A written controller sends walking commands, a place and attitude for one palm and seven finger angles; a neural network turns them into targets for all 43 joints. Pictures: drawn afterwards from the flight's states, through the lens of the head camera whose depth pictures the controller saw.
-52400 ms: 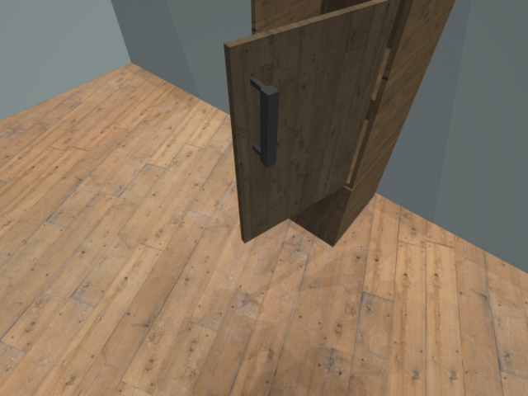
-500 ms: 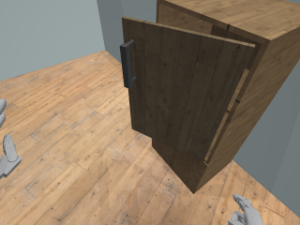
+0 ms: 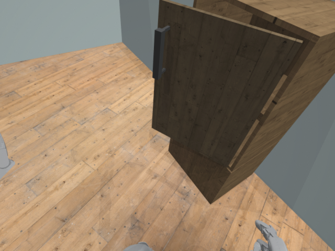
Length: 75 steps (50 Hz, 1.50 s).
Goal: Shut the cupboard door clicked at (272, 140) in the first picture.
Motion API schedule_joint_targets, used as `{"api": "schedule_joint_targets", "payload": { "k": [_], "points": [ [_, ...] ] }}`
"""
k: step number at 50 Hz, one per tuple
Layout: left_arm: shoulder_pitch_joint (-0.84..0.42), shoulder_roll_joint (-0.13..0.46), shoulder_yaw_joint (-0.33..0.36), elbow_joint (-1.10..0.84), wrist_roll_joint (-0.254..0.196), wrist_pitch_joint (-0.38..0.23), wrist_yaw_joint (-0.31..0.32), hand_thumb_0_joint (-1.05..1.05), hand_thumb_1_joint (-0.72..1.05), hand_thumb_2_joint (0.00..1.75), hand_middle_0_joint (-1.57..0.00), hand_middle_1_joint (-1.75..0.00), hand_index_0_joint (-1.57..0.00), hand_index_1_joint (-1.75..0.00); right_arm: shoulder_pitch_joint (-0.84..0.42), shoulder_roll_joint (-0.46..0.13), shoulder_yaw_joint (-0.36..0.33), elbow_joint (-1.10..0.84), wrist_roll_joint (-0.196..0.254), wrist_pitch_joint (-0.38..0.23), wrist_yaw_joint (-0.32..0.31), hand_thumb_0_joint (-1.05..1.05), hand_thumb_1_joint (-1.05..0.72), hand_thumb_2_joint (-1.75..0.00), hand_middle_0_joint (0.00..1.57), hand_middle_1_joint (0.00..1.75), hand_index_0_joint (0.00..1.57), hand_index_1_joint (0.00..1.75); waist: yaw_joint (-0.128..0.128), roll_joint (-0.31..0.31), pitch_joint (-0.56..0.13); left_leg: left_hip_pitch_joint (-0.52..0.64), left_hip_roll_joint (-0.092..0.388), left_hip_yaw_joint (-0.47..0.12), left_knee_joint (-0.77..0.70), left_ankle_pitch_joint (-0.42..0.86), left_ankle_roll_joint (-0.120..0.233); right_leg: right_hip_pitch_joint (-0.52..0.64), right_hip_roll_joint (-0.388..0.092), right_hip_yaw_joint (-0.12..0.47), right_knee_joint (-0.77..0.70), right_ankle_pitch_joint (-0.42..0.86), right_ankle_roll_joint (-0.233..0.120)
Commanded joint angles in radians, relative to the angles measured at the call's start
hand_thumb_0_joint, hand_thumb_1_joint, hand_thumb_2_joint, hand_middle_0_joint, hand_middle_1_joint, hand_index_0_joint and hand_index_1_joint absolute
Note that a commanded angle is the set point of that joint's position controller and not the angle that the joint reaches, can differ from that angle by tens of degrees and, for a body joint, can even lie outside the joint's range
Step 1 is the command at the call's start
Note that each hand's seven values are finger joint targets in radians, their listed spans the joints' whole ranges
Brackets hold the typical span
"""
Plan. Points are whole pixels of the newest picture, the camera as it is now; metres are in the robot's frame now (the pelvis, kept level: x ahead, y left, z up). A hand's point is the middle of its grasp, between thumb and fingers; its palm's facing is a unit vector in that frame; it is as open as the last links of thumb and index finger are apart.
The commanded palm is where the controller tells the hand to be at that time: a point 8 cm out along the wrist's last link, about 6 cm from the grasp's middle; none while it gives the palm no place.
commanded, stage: step back with the hand held close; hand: left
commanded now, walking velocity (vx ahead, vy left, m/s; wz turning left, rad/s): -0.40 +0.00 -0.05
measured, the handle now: (161, 53) +0.70 +0.06 +0.13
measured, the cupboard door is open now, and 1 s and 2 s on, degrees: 25 25 25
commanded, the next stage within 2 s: stop stepping back and stand still in 0.22 s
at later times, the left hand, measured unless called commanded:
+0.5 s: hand out of the picture +0.00 +0.26 +0.23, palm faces +0.36 -0.77 -0.52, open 7.4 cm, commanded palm +0.01 +0.28 +0.21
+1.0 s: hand out of the picture -0.04 +0.32 +0.23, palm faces +0.44 -0.74 -0.50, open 7.4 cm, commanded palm -0.06 +0.34 +0.21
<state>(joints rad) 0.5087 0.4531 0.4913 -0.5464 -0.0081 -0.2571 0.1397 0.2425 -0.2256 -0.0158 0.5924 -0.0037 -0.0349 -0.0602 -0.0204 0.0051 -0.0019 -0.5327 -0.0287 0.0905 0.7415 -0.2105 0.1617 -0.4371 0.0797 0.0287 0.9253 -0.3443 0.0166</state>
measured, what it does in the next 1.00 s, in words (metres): walks backwards: right foot, then left foot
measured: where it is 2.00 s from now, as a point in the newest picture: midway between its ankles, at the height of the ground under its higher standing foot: outside the picture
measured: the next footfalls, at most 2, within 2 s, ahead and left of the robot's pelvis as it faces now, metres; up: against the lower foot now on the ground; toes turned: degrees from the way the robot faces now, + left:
right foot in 0.36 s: -0.27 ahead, -0.08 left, +0.00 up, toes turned -9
left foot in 0.62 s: -0.12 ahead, +0.16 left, +0.00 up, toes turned -1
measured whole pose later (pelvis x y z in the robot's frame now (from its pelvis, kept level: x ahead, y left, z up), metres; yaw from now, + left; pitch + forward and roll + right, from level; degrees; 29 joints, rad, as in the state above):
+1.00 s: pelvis -0.24 +0.06 +0.03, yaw -7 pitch +0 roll +0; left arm 0.62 0.48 0.52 -0.51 -0.04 -0.24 0.17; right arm 0.32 -0.19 0.01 0.69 0.00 -0.01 -0.05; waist 0.02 0.00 -0.11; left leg -0.59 0.03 0.03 1.10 -0.40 -0.02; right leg -0.16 0.02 -0.06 0.50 -0.35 -0.05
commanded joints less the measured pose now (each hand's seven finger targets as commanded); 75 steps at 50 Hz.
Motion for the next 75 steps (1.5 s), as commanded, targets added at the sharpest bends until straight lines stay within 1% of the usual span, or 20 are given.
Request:
{"api": "schedule_joint_targets", "payload": {
  "k": [1,12,17,20,21,26,30,35,40,42,44,45,50,55,56,58,60,66,69,75],
  "points": [
    [-0.104,0.149,0.111,-0.247,-0.037,-0.073,0.015,0.00,0.90,0.90,-0.20,-0.30,-0.20,-0.30,-0.115,-0.140,-0.056,-0.147,-0.012,-0.089,-0.001,0.00,-0.90,-0.90,0.20,0.30,0.20,0.30,0.027,0.118,-0.098,-0.136,0.349,-0.397,-0.592,-0.377,-0.156,0.272,0.015,-0.008,0.105,-0.138,0.001],
    [-0.069,0.189,0.067,-0.311,-0.086,-0.078,-0.025,0.00,0.90,0.90,-0.20,-0.30,-0.20,-0.30,-0.127,-0.097,-0.049,-0.091,0.007,-0.152,0.041,0.00,-0.90,-0.90,0.20,0.30,0.20,0.30,0.059,0.198,-0.487,0.810,0.204,-0.163,-0.432,0.624,-0.224,0.137,0.059,-0.085,-0.423,-0.141,-0.006],
    [0.122,0.323,0.261,-0.379,-0.142,-0.055,-0.039,0.00,0.90,0.90,-0.20,-0.30,-0.20,-0.30,-0.197,-0.080,-0.028,-0.181,-0.005,-0.115,0.048,0.00,-0.90,-0.90,0.20,0.30,0.20,0.30,0.073,0.232,-0.487,0.551,0.188,-0.109,-0.504,0.112,-0.283,0.323,0.038,-0.133,-0.525,-0.201,-0.048],
    [0.117,0.391,0.321,-0.415,-0.147,-0.040,0.000,0.00,0.90,0.90,-0.20,-0.30,-0.20,-0.30,-0.168,-0.081,-0.033,-0.160,0.022,-0.040,0.027,0.00,-0.90,-0.90,0.20,0.30,0.20,0.30,0.042,-0.216,-0.211,0.402,-0.001,-0.144,0.328,-0.166,-0.250,-0.228,-0.470,0.344,-0.846,-0.329,-0.178],
    [0.119,0.317,0.257,-0.382,-0.116,-0.034,0.003,0.00,0.90,0.90,-0.20,-0.30,-0.20,-0.30,-0.180,-0.104,-0.057,-0.145,0.020,-0.039,0.017,0.00,-0.90,-0.90,0.20,0.30,0.20,0.30,0.010,-0.208,-0.025,0.210,0.033,-0.223,0.478,-0.136,-0.218,-0.263,-0.472,0.327,-0.804,-0.258,-0.226],
    [-0.359,0.178,0.011,0.007,-0.036,0.068,0.014,0.00,0.90,0.90,-0.20,-0.30,-0.20,-0.30,-0.176,-0.115,-0.015,-0.059,0.001,-0.046,-0.022,0.00,-0.90,-0.90,0.20,0.30,0.20,0.30,-0.028,0.097,0.319,0.091,0.129,-0.101,0.189,-0.193,-0.180,-0.229,-0.364,0.154,-0.743,-0.208,-0.177],
    [-0.430,0.062,-0.186,0.152,-0.010,0.113,0.028,0.00,0.90,0.90,-0.20,-0.30,-0.20,-0.30,-0.092,-0.138,-0.023,-0.064,0.034,-0.063,-0.042,0.00,-0.90,-0.90,0.20,0.30,0.20,0.30,-0.007,0.037,0.157,0.302,0.049,-0.047,-0.213,-0.119,-0.119,0.013,-0.223,0.002,-0.425,0.112,-0.070],
    [-0.123,0.265,0.076,-0.259,-0.044,0.030,0.024,0.00,0.90,0.90,-0.20,-0.30,-0.20,-0.30,-0.123,-0.117,-0.024,-0.116,0.003,-0.082,-0.015,0.00,-0.90,-0.90,0.20,0.30,0.20,0.30,0.007,0.069,-0.119,0.282,0.304,-0.528,-0.445,0.027,0.007,0.118,-0.059,-0.031,-0.100,-0.175,-0.005],
    [0.170,0.324,0.245,-0.375,-0.067,0.001,0.036,0.00,0.90,0.90,-0.20,-0.30,-0.20,-0.30,-0.134,-0.107,-0.025,-0.157,0.008,-0.064,-0.006,0.00,-0.90,-0.90,0.20,0.30,0.20,0.30,0.026,0.321,-0.145,0.020,0.199,-0.198,-0.467,-0.466,-0.126,0.409,-0.017,-0.154,-0.338,-0.146,-0.059],
    [0.176,0.259,0.214,-0.281,-0.056,0.008,0.042,0.00,0.90,0.90,-0.20,-0.30,-0.20,-0.30,-0.122,-0.086,-0.026,-0.139,0.007,-0.043,-0.001,0.00,-0.90,-0.90,0.20,0.30,0.20,0.30,0.023,0.248,-0.111,-0.133,0.133,-0.093,-0.187,-0.472,-0.153,0.453,-0.111,0.001,-0.470,-0.227,-0.125],
    [0.070,0.240,0.184,-0.183,-0.054,0.012,0.055,0.00,0.90,0.90,-0.20,-0.30,-0.20,-0.30,-0.105,-0.076,-0.036,-0.115,0.008,-0.033,-0.001,0.00,-0.90,-0.90,0.20,0.30,0.20,0.30,0.024,-0.119,-0.021,-0.330,0.049,-0.044,0.329,-0.300,-0.186,0.364,-0.457,0.578,-0.782,-0.461,-0.291],
    [0.042,0.213,0.171,-0.127,-0.045,0.006,0.061,0.00,0.90,0.90,-0.20,-0.30,-0.20,-0.30,-0.101,-0.093,-0.046,-0.109,0.011,-0.045,0.000,0.00,-0.90,-0.90,0.20,0.30,0.20,0.30,0.012,-0.129,0.002,-0.341,0.063,-0.101,0.455,-0.295,-0.183,0.337,-0.461,0.608,-0.795,-0.312,-0.308],
    [-0.141,0.088,-0.009,0.146,-0.030,0.040,0.037,0.00,0.90,0.90,-0.20,-0.30,-0.20,-0.30,-0.092,-0.100,-0.017,-0.069,0.014,-0.032,-0.018,0.00,-0.90,-0.90,0.20,0.30,0.20,0.30,-0.008,-0.144,0.095,-0.130,0.125,-0.079,0.248,-0.141,-0.173,0.171,-0.337,0.154,-0.684,-0.016,-0.200],
    [-0.365,0.082,-0.135,-0.059,-0.009,0.050,0.047,0.00,0.90,0.90,-0.20,-0.30,-0.20,-0.30,-0.147,-0.110,-0.031,-0.084,0.006,-0.074,-0.043,0.00,-0.90,-0.90,0.20,0.30,0.20,0.30,0.016,-0.161,0.060,0.271,0.056,0.045,-0.101,-0.021,-0.151,0.092,-0.271,0.021,-0.626,0.022,-0.143],
    [-0.176,-0.144,-0.385,0.679,0.062,0.210,-0.080,0.00,0.90,0.90,-0.20,-0.30,-0.20,-0.30,0.055,-0.165,-0.033,0.087,-0.031,-0.098,0.076,0.00,-0.90,-0.90,0.20,0.30,0.20,0.30,-0.098,0.023,0.046,0.327,0.153,-0.036,-0.141,0.336,-0.147,-0.004,-0.279,-0.198,-0.212,0.293,-0.058],
    [-0.080,-0.211,-0.395,0.680,0.029,0.290,-0.111,0.00,0.90,0.90,-0.20,-0.30,-0.20,-0.30,0.116,-0.237,-0.036,0.023,-0.015,-0.006,0.068,0.00,-0.90,-0.90,0.20,0.30,0.20,0.30,-0.051,0.339,-0.105,0.378,0.398,-0.458,-0.319,0.647,0.029,-0.097,-0.063,-0.074,0.238,-0.369,0.030],
    [-0.162,-0.175,-0.421,0.733,0.042,0.284,-0.120,0.00,0.90,0.90,-0.20,-0.30,-0.20,-0.30,0.026,-0.242,-0.035,-0.008,-0.048,-0.002,0.056,0.00,-0.90,-0.90,0.20,0.30,0.20,0.30,-0.010,0.058,-0.050,0.250,0.412,-0.452,-0.318,0.436,0.056,-0.118,-0.110,0.010,0.261,-0.291,0.025],
    [-0.103,-0.104,-0.427,1.144,0.031,0.269,-0.136,0.00,0.90,0.90,-0.20,-0.30,-0.20,-0.30,-0.105,-0.154,-0.015,0.071,-0.031,0.031,0.047,0.00,-0.90,-0.90,0.20,0.30,0.20,0.30,0.072,0.031,-0.132,0.023,0.158,-0.148,-0.252,-0.158,-0.105,0.342,-0.103,-0.029,-0.348,0.039,0.010],
    [-0.246,-0.011,-0.430,1.205,0.035,0.264,-0.129,0.00,0.90,0.90,-0.20,-0.30,-0.20,-0.30,-0.068,-0.068,-0.011,0.116,-0.020,0.068,0.060,0.00,-0.90,-0.90,0.20,0.30,0.20,0.30,0.004,-0.093,0.015,0.130,0.013,-0.067,0.097,-0.266,-0.191,-0.052,-0.411,0.421,-0.805,-0.463,-0.184],
    [-0.221,-0.205,-0.454,1.368,0.020,0.230,-0.107,0.00,0.90,0.90,-0.20,-0.30,-0.20,-0.30,0.065,-0.048,-0.012,0.296,-0.018,0.023,0.049,0.00,-0.90,-0.90,0.20,0.30,0.20,0.30,0.004,0.043,-0.104,0.383,0.139,-0.191,-0.285,0.324,-0.145,0.201,-0.171,0.037,-0.462,0.346,-0.063]
  ]
}}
